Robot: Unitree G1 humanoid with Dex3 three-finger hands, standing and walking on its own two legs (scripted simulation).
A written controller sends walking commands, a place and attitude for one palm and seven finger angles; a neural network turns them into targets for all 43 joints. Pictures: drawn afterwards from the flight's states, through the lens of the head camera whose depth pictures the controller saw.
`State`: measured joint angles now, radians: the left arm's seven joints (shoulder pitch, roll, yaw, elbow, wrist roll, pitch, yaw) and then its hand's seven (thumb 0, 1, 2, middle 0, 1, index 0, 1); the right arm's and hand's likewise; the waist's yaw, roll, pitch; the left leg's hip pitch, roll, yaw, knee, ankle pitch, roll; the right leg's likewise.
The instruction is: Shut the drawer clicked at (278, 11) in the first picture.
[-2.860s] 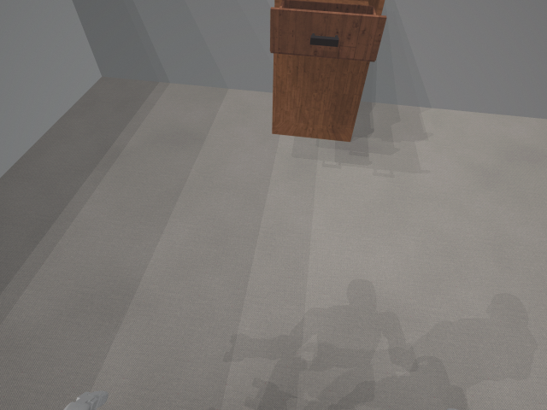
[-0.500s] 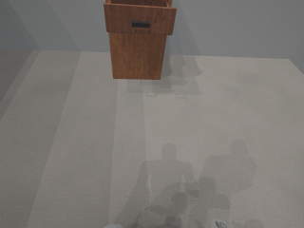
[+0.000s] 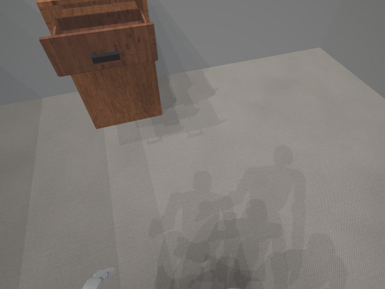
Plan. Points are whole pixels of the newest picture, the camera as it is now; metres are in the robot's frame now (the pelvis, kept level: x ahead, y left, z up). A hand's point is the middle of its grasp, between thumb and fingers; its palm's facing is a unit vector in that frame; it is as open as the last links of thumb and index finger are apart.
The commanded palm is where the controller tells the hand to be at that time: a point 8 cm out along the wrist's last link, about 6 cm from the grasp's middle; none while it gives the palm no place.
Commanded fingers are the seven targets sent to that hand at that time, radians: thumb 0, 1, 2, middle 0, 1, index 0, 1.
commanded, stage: walk to a spot facing it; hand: left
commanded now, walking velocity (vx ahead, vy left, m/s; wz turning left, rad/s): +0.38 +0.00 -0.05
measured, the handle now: (105, 54) +0.95 +0.36 -0.04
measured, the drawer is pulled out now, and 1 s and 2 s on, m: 0.30 0.30 0.30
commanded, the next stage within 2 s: turn to face it in 0.74 s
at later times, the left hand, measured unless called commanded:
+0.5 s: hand (98, 254) +0.23 +0.25 -0.17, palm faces +0.00 -0.99 -0.13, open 7.3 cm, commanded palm none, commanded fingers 0.00 0.90 0.90 -0.20 -0.30 -0.20 -0.30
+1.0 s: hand (155, 145) +0.57 +0.13 -0.16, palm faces -0.22 -0.95 -0.21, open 7.3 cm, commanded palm none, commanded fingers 0.00 0.90 0.90 -0.20 -0.30 -0.20 -0.30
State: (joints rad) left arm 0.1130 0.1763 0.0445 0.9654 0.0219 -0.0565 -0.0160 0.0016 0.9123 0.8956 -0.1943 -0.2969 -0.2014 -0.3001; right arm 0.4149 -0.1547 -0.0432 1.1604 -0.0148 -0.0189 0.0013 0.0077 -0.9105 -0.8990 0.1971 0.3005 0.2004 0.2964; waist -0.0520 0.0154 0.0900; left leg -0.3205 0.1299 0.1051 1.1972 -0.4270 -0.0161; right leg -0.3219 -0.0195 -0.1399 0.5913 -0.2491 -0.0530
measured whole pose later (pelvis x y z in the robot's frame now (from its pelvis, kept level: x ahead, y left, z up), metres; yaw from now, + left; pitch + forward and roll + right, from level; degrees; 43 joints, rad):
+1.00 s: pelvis +0.43 -0.01 +0.00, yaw -12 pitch -1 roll +0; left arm 0.13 0.16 0.04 1.01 0.02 -0.05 0.01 0.00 0.91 0.90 -0.19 -0.30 -0.20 -0.30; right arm 0.32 -0.15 -0.05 1.09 -0.01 -0.01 -0.03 0.01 -0.91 -0.90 0.20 0.30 0.20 0.30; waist -0.06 0.03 0.08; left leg -0.44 0.12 0.05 1.25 -0.39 -0.02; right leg -0.33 0.00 -0.18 0.55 -0.22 -0.09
